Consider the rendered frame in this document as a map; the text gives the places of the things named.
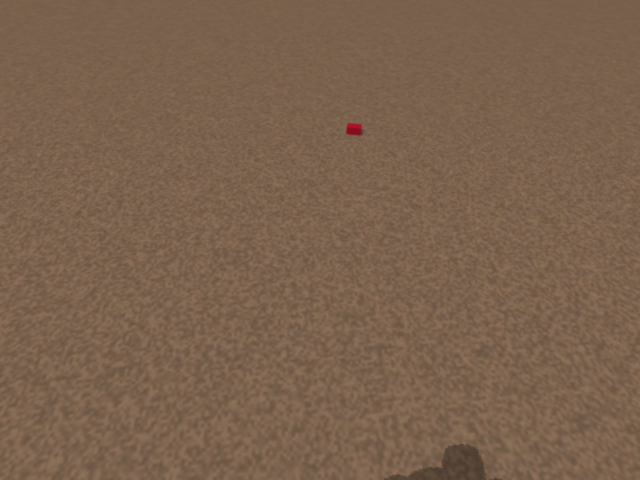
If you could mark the small box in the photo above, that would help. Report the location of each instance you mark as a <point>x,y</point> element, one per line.
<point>353,129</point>

